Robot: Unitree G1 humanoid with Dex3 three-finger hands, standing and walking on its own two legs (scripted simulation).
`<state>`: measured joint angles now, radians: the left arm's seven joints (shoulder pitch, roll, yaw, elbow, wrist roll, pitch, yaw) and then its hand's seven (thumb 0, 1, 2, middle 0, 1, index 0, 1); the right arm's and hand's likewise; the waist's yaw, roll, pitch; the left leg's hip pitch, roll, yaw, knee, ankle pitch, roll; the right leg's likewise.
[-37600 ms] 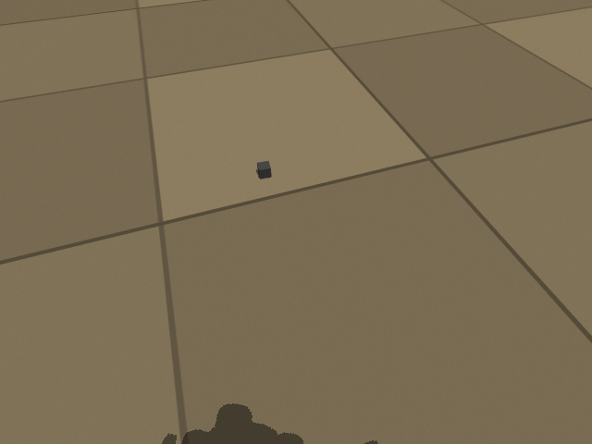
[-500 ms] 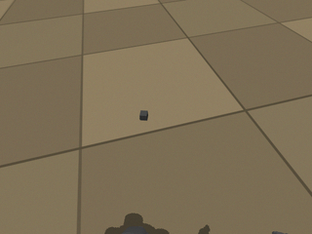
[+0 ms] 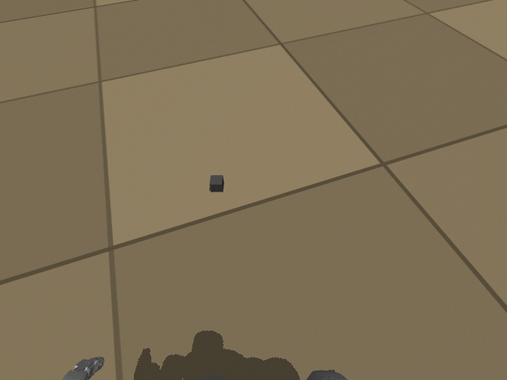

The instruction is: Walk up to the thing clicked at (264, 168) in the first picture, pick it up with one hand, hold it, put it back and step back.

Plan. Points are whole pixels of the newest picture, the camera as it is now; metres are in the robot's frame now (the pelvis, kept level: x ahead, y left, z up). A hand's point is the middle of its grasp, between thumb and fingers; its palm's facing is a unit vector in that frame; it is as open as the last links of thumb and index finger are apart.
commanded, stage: step back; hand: left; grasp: from above
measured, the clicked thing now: (216, 183) +1.05 +0.24 -0.73
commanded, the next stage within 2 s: stand in 0.18 s
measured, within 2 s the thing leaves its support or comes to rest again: neither
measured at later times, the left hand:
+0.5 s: hand out of the picture +0.12 +0.26 -0.13, palm faces -0.02 -0.95 -0.32, open 7.3 cm
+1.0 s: hand out of the picture +0.07 +0.25 -0.13, palm faces -0.03 -0.93 -0.36, open 7.3 cm
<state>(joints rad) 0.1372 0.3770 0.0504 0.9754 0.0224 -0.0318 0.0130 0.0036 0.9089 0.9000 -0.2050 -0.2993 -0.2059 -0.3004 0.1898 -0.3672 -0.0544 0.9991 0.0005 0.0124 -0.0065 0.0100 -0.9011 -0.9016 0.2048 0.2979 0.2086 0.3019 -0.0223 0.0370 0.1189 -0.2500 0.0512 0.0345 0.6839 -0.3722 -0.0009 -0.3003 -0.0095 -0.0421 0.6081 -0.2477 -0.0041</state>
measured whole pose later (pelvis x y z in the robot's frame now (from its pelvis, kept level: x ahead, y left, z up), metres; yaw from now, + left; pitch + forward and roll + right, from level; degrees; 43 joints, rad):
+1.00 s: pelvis +0.00 +0.00 +0.02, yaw +0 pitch -3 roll +0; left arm 0.12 0.35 -0.02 1.15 0.01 -0.02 0.00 0.00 0.91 0.90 -0.21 -0.30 -0.21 -0.30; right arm 0.10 -0.34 -0.02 1.15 -0.01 0.00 0.02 0.01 -0.90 -0.90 0.20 0.30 0.21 0.30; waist 0.01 0.01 0.06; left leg -0.07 0.03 0.01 0.31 -0.20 -0.03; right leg -0.17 -0.03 -0.04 0.34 -0.12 0.01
